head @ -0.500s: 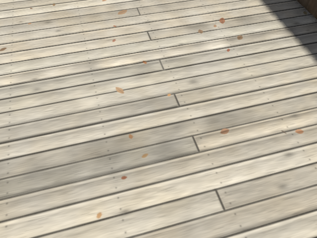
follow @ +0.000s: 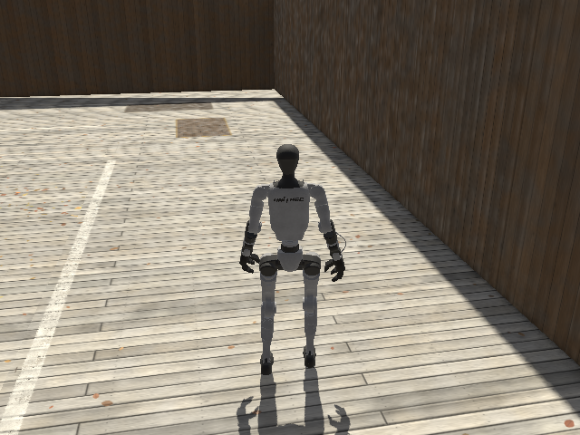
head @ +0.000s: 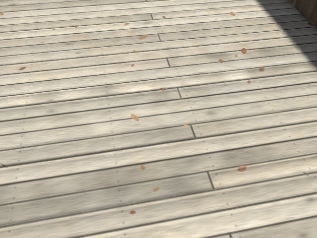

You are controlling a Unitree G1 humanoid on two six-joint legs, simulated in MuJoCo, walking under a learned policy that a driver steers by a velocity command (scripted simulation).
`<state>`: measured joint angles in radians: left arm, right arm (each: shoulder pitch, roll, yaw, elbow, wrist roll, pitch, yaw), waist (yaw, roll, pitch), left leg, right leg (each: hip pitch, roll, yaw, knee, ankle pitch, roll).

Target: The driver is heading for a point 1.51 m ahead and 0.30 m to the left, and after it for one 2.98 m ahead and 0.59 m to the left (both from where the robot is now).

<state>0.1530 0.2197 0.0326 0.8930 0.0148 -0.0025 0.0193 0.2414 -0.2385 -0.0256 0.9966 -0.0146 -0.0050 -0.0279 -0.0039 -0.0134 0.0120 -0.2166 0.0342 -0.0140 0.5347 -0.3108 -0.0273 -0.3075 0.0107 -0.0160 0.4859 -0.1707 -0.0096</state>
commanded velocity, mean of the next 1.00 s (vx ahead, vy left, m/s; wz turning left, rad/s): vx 0.07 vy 0.00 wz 0.00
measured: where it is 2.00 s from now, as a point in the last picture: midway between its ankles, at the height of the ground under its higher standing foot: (149, 219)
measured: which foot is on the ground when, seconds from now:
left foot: down 0.00-0.96, up 0.98-1.00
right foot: down 0.00-1.00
